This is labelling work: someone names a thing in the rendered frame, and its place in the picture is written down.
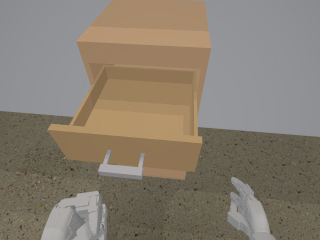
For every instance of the handle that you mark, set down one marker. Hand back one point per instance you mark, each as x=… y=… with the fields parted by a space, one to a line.
x=120 y=171

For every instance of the robot right hand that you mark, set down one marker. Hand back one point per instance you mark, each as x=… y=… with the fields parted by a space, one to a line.
x=251 y=217

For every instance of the drawer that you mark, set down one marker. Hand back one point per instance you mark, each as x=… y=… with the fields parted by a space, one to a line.
x=133 y=110

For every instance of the robot left hand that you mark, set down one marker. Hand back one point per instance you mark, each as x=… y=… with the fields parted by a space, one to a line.
x=68 y=218

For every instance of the cabinet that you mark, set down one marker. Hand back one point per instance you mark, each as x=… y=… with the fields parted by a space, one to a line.
x=163 y=34

